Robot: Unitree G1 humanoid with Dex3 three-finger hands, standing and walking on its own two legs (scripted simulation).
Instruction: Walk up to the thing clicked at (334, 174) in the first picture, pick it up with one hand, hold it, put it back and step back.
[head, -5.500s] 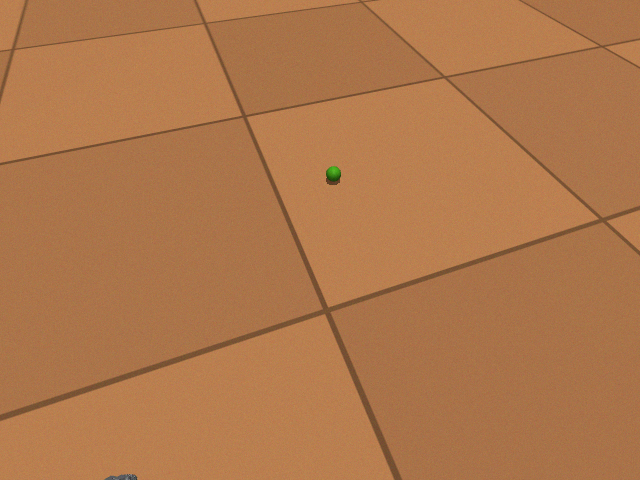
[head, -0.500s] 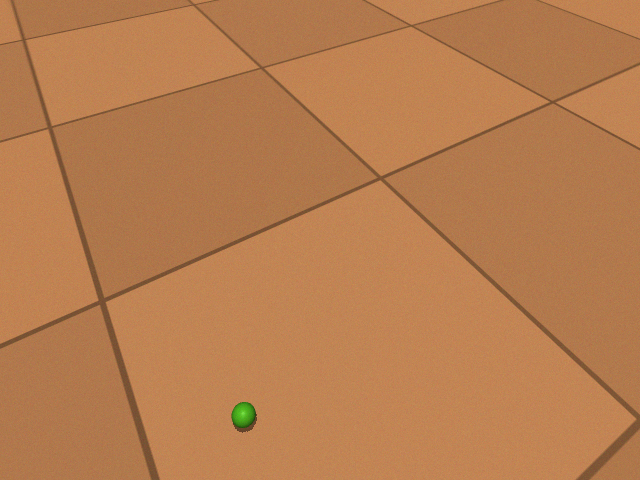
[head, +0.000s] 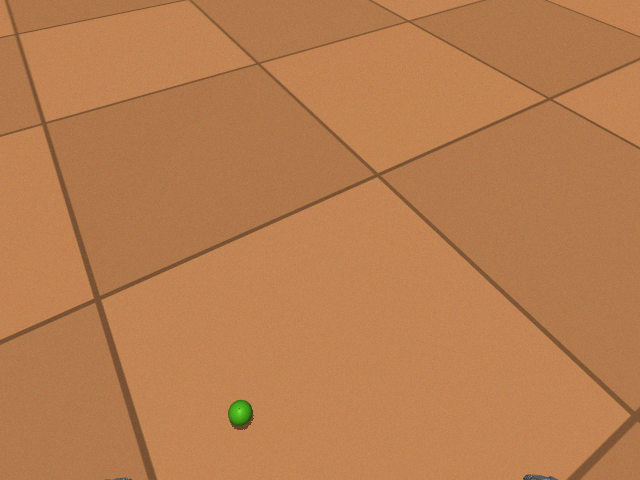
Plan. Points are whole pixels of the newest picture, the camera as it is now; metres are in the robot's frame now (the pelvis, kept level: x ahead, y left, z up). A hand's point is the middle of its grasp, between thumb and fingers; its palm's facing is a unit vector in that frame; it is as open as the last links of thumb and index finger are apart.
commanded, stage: stand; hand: left
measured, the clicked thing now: (240, 412) +0.38 +0.25 -0.75
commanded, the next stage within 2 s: none
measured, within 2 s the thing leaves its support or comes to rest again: neither
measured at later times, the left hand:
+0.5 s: hand out of the picture +0.07 +0.25 -0.16, palm faces -0.02 -0.94 -0.34, open 7.4 cm
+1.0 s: hand out of the picture +0.08 +0.25 -0.16, palm faces -0.01 -0.94 -0.35, open 7.4 cm
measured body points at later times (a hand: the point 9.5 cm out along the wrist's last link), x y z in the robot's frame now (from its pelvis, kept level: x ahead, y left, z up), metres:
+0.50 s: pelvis +0.00 +0.00 +0.00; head +0.01 +0.00 +0.45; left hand +0.07 +0.30 -0.13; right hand +0.07 -0.30 -0.14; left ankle +0.01 +0.13 -0.75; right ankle +0.00 -0.13 -0.75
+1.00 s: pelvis +0.01 +0.00 +0.00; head +0.02 +0.00 +0.45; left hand +0.08 +0.30 -0.13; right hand +0.09 -0.30 -0.13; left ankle +0.01 +0.13 -0.75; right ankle +0.00 -0.13 -0.75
